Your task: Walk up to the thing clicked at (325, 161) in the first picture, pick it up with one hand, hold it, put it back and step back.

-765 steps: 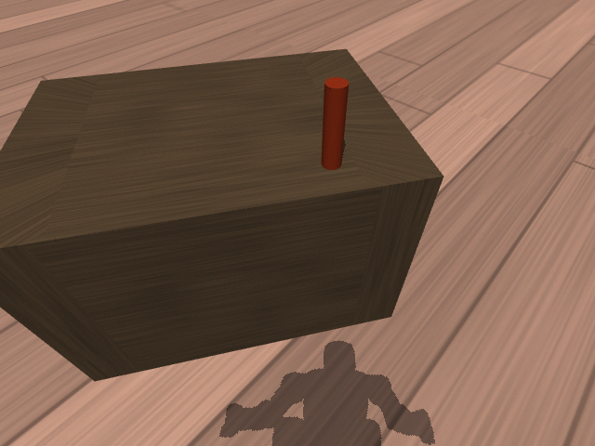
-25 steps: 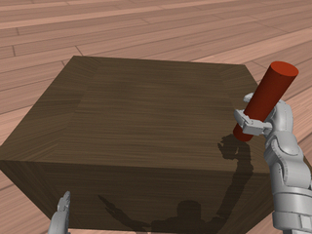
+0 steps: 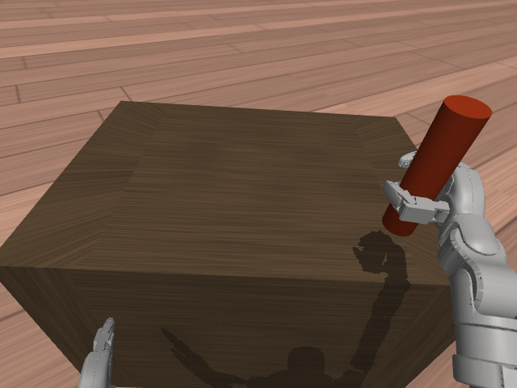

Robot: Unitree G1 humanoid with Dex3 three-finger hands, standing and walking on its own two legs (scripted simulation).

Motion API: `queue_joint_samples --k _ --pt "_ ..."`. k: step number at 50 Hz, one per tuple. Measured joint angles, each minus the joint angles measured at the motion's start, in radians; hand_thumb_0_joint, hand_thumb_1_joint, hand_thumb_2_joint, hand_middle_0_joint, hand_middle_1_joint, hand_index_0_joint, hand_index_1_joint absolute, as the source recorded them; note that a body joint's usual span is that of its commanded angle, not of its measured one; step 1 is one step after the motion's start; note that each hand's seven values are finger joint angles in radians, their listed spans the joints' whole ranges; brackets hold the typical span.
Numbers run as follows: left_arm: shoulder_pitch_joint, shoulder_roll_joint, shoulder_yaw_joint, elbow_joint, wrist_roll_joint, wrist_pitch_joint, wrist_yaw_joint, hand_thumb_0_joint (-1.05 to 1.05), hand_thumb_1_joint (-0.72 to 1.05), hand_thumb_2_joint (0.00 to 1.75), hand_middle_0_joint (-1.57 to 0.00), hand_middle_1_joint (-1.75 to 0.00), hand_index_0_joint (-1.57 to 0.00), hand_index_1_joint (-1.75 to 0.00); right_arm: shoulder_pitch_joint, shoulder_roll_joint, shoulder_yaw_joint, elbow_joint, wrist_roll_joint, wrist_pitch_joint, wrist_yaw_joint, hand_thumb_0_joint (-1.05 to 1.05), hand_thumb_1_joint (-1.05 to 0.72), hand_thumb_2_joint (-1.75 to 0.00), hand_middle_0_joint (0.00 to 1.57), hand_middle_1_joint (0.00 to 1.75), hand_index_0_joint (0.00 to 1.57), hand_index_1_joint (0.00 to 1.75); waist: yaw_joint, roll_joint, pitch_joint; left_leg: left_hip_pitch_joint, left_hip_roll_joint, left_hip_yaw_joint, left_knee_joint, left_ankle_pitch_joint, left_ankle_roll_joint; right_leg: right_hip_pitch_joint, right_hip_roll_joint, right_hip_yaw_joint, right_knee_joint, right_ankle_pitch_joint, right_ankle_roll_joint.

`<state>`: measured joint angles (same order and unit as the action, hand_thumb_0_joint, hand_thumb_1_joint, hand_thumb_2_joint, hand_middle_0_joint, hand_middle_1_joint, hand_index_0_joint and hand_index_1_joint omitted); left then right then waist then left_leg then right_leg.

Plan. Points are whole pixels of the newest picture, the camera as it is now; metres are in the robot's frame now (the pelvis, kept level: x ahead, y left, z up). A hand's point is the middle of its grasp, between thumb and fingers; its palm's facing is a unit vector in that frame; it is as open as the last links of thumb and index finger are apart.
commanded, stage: hold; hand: right
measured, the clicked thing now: (426, 175) +0.34 -0.19 +0.23
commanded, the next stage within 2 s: none
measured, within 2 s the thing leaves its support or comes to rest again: neither
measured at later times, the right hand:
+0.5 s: hand (422, 182) +0.34 -0.18 +0.22, palm faces +0.21 +0.98 -0.02, open 7.0 cm
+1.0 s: hand (423, 183) +0.33 -0.18 +0.23, palm faces +0.20 +0.98 -0.03, open 6.9 cm
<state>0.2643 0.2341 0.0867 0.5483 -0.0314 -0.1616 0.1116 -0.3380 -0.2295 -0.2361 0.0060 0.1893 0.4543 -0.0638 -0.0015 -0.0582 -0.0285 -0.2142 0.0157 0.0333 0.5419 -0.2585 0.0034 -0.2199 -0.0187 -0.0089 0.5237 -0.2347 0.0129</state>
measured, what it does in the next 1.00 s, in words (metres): stands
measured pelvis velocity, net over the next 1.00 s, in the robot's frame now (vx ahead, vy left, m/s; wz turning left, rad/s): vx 0.01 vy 0.00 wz -0.01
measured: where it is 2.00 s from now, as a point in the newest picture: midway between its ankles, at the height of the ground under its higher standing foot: outside the picture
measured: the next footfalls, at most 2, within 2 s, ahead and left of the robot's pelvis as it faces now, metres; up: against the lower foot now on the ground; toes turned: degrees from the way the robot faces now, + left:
none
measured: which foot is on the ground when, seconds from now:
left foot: down 0.00-1.00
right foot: down 0.00-1.00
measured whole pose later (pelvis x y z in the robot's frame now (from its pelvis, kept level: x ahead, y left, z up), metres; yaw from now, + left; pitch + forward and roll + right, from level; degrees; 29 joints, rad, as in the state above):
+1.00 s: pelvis +0.01 +0.00 +0.00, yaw +0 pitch -4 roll +0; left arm 0.24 0.23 0.09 0.63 -0.03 -0.23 0.12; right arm -0.32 -0.24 -0.27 -0.14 0.21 0.61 -0.04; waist -0.01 -0.08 -0.04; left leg -0.20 0.02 0.04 0.55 -0.27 0.00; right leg -0.21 -0.02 0.00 0.54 -0.25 0.01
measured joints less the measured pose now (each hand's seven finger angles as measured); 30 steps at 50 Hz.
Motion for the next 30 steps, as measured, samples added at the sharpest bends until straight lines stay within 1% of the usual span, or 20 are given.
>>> queue_joint_samples --k 5,13,19,30 --pt "-0.004 -0.003 -0.004 0.009 0.000 -0.014 0.001 -0.01 -0.55 0.06 -0.05 -0.05 -0.05 -0.05 0.002 0.003 -0.001 -0.028 0.007 0.025 -0.001 -0.02 0.05 -1.11 0.83 1.19 0.89 1.22 -0.001 -0.003 0.001 0.004 -0.001 0.001 -0.002 0.002 0.000 0.003 0.000 0.001 -0.001 0.001 0.000" --pt "-0.010 0.003 0.010 0.034 0.001 -0.029 0.005 -0.01 -0.54 0.06 -0.05 -0.06 -0.05 -0.05 0.005 0.000 -0.011 -0.071 0.014 0.064 -0.003 -0.02 0.05 -1.11 0.83 1.18 0.89 1.22 -0.005 -0.009 -0.005 0.007 0.001 0.001 -0.004 -0.001 -0.001 0.005 0.001 0.001 0.000 -0.002 -0.001" --pt "-0.013 0.005 0.006 0.047 -0.001 -0.032 0.009 -0.01 -0.54 0.06 -0.05 -0.05 -0.05 -0.05 -0.002 -0.006 -0.017 -0.089 0.014 0.091 0.002 -0.02 0.05 -1.11 0.83 1.18 0.89 1.22 -0.008 -0.010 -0.009 0.012 0.002 0.003 -0.002 -0.006 -0.002 0.008 0.002 0.003 0.003 -0.008 -0.002" --pt "-0.016 0.000 0.010 0.055 -0.002 -0.049 0.000 -0.01 -0.55 0.06 -0.05 -0.06 -0.05 -0.06 0.009 -0.008 -0.024 -0.116 0.016 0.133 0.015 -0.02 0.05 -1.11 0.83 1.18 0.89 1.22 -0.013 -0.013 -0.018 0.017 0.005 0.004 -0.001 -0.013 -0.003 0.012 0.005 0.004 0.004 -0.014 -0.003"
